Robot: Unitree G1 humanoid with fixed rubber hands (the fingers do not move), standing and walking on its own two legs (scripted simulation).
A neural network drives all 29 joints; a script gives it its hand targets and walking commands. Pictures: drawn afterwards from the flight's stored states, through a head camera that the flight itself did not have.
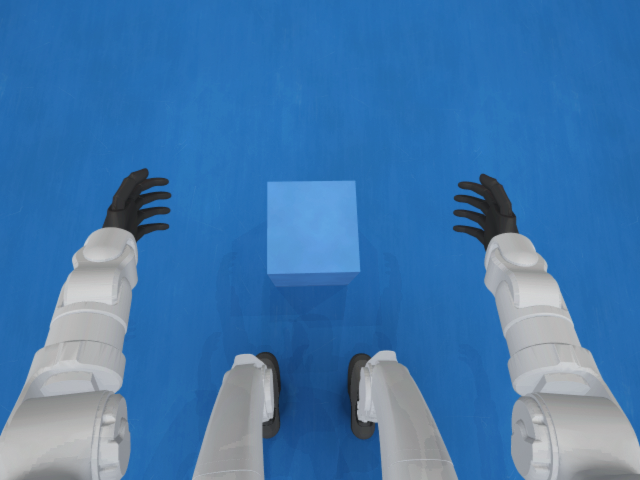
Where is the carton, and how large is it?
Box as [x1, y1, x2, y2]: [267, 181, 359, 286]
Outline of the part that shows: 267,182 267,274 275,286 347,284 359,272 354,181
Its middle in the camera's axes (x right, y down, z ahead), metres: -0.03 +0.01 +0.97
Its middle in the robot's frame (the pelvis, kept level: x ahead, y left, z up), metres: +0.50 +0.00 -0.56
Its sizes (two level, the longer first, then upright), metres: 0.210 0.200 0.250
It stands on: the floor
